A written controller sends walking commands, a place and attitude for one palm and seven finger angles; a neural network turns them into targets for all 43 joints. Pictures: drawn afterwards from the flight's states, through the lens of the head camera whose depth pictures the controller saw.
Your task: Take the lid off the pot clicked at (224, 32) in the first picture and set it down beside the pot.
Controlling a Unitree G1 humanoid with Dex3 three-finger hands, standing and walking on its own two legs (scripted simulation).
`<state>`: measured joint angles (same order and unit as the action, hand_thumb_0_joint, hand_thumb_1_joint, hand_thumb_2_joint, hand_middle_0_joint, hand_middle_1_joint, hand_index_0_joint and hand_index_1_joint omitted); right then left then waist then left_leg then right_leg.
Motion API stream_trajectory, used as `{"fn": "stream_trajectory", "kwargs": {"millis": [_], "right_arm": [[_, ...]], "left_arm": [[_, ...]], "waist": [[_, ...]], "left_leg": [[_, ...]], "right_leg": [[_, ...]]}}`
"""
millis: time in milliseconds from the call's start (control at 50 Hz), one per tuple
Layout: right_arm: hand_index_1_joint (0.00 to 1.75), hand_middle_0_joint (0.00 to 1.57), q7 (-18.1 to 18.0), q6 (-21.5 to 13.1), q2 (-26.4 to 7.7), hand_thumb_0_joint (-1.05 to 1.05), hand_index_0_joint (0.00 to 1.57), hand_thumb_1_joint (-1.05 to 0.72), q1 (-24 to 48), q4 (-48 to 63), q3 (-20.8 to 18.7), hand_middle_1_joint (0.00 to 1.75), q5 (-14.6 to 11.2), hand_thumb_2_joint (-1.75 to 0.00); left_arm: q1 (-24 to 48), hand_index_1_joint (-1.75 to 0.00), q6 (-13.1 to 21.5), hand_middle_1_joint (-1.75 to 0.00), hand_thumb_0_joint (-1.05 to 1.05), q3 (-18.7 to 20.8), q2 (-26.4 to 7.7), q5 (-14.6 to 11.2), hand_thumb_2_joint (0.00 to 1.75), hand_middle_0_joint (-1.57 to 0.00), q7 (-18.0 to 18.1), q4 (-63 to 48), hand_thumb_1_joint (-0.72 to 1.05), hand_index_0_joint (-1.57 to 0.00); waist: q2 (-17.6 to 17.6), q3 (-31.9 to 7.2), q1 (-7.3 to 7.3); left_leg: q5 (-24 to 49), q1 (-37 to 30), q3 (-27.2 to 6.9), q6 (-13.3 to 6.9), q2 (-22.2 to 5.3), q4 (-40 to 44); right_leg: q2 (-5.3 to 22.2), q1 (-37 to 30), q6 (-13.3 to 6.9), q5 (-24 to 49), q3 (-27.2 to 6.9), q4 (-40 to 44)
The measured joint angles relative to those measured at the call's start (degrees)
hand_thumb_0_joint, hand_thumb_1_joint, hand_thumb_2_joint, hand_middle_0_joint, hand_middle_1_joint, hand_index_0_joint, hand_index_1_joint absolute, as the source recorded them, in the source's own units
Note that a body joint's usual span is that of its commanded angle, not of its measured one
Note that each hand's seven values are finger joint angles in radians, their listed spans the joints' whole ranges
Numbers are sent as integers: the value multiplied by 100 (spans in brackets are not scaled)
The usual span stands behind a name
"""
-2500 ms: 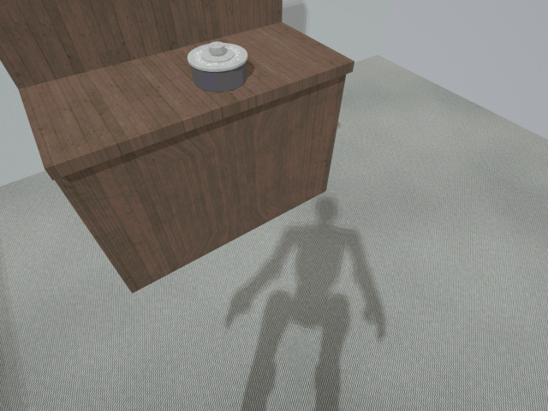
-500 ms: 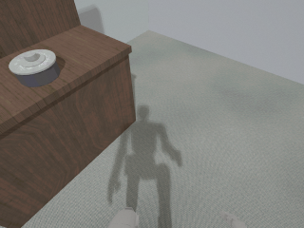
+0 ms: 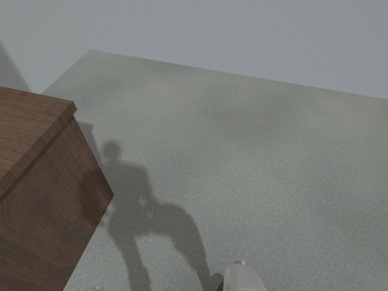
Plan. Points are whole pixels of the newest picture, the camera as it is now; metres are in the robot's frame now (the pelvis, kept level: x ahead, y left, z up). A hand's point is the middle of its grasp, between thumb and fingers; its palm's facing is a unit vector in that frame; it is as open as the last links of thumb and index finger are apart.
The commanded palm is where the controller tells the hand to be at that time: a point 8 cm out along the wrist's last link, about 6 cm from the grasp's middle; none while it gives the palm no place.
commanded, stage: walk to a spot facing it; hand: left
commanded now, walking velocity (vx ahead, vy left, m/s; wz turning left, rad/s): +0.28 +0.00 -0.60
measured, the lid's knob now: out of the picture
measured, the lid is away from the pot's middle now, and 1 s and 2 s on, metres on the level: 0.00 0.00 0.00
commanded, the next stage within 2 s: turn to face it in 0.30 s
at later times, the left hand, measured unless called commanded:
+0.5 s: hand (136, 230) +0.29 +0.17 -0.16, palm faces -0.20 -0.95 -0.26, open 7.3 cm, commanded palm none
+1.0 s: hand (128, 209) +0.35 +0.20 -0.16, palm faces +0.00 -0.97 -0.23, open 7.4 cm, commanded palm none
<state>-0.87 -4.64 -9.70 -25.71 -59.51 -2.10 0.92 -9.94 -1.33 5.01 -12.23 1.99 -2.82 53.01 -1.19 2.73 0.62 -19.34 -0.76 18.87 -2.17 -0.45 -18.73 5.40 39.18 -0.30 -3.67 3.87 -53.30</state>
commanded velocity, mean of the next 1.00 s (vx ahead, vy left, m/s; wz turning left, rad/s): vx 0.06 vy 0.00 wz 0.16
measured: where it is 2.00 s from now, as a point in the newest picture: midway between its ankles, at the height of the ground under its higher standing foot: (196, 286)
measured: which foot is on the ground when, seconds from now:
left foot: down 0.00-0.18, up 0.20-0.60, down 0.62-1.00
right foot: up 0.00-0.16, down 0.18-0.64, up 0.66-1.00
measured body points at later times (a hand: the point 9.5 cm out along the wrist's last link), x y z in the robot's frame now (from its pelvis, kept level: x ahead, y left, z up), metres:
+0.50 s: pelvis +0.19 -0.02 +0.00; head +0.22 -0.04 +0.45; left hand +0.30 +0.22 -0.14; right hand +0.26 -0.28 -0.14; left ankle +0.29 +0.14 -0.68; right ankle +0.19 -0.10 -0.74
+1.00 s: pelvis +0.26 +0.01 +0.00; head +0.30 +0.02 +0.45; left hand +0.35 +0.25 -0.15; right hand +0.27 -0.24 -0.14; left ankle +0.30 +0.10 -0.74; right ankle +0.23 -0.15 -0.69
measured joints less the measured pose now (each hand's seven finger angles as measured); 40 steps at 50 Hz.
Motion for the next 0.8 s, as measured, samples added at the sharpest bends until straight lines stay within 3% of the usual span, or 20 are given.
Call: {"fn": "stream_trajectory", "kwargs": {"millis": [100, 160, 180, 220, 240, 280, 360, 440, 520, 600, 640, 680, 740, 800], "right_arm": [[30, 20, 2, 73, 56, 1, 20, -91, -214, -58, 22, 30, 49, -90], [30, 20, 40, 165, 114, 1, 20, -91, -324, -103, 36, 30, 46, -90], [30, 20, 70, 214, 151, 1, 20, -91, -366, -95, 50, 30, 13, -90], [30, 20, 83, 332, 136, 1, 20, -90, -120, -92, 45, 30, -36, -90], [30, 20, 78, 368, 112, 1, 20, -90, 55, -53, 24, 30, -41, -90], [30, 20, 71, 412, 70, 1, 20, -91, 426, 106, -3, 30, -24, -90], [30, 20, 37, 428, 17, 1, 20, -91, 1171, 576, -45, 30, 24, -90], [30, 20, 28, 442, -48, 1, 20, -91, 1764, 916, -69, 30, 25, -90], [30, 20, 45, 434, -95, 1, 20, -91, 1990, 952, -38, 30, 10, -90], [30, 20, 63, 402, -76, 0, 20, -91, 1821, 701, 36, 30, -19, -90], [30, 20, 78, 371, -19, 1, 20, -91, 1647, 539, 78, 30, -8, -90], [30, 20, 100, 422, 100, 1, 20, -91, 1545, 400, 150, 30, 17, -90], [30, 20, 29, 472, 188, 0, 20, -92, 1463, 331, 160, 30, 16, -90], [30, 20, -3, 502, 87, -1, 20, -94, 1425, 372, 98, 30, 17, -90]], "left_arm": [[386, -30, 6, -30, 1, -75, 118, -18, 90, -19, -21, -86, 91, -19], [489, -30, 161, -30, 1, -135, 154, 0, 90, -20, -24, -212, 91, -20], [473, -30, 255, -30, 1, -155, 131, 4, 90, -20, -19, -263, 91, -20], [448, -30, 358, -30, 1, -171, 146, -78, 90, -20, 53, -286, 91, -20], [400, -30, 358, -30, 1, -186, 161, -112, 89, -20, 90, -269, 91, -20], [222, -30, 338, -30, 1, -215, 166, -141, 89, -20, 152, -194, 91, -20], [-134, -30, 321, -30, 0, -191, 155, -102, 89, -20, 251, 3, 92, -20], [-359, -30, 280, -30, 0, -148, 90, -74, 89, -20, 249, 95, 92, -20], [-495, -30, 243, -30, 1, -142, 60, -46, 89, -20, 293, 169, 92, -20], [-575, -30, 249, -30, 1, -195, 53, -64, 89, -20, 363, 261, 91, -20], [-591, -30, 230, -30, 1, -216, 32, -91, 89, -20, 392, 308, 91, -20], [-537, -30, 181, -30, 1, -208, -6, -119, 89, -20, 432, 355, 91, -20], [-486, -30, 101, -30, 1, -229, 49, -115, 89, -20, 441, 438, 91, -20], [-379, -30, 15, -30, 1, -211, 114, -112, 89, -20, 397, 445, 91, -20]], "waist": [[111, 177, 246], [157, 245, 261], [96, 219, 211], [124, 320, 130], [159, 369, 123], [182, 348, 128], [158, 196, 108], [177, 89, -49], [236, -25, -155], [261, -203, -220], [190, -303, -205], [-61, -290, -274], [-123, -216, -259], [-47, -92, -155]], "left_leg": [[-520, -384, 306, 224, -162, -169], [-1025, -257, 413, 357, -511, -1252], [-936, 66, 318, 350, -666, -2180], [-995, 1004, -524, 382, -743, -4431], [-831, 1416, -894, 374, -719, -5184], [-471, 2135, -1333, 410, -731, -5815], [-176, 3125, -1683, 545, -854, -5206], [162, 3508, -1829, 642, -825, -4270], [327, 3270, -1821, 602, -637, -3372], [601, 2385, -1707, 510, -369, -1997], [526, 1943, -1716, 269, -240, -1407], [359, 1864, -1693, 78, -43, -1453], [489, 1712, -1701, -20, 55, -1244], [664, 1639, -1818, -84, 119, -954]], "right_leg": [[-230, -455, -213, -448, 374, 1066], [-497, -1065, -458, -737, 575, 1628], [-522, -1192, -621, -454, 549, 1723], [-681, -1184, -735, -765, 477, 1309], [-770, -1312, -733, -934, 439, 1308], [-902, -1593, -679, -1026, 322, 1561], [-992, -1990, -609, -832, 2, 2183], [-984, -2152, -517, -779, -339, 2479], [-946, -2373, -382, -875, -457, 2626], [-898, -2702, -220, -1156, -313, 2613], [-822, -2760, -115, -1440, -173, 2356], [-613, -2681, 32, -1863, -147, 1904], [-516, -2287, 183, -2519, -208, 811], [-436, -1845, 259, -2462, -291, -36]]}}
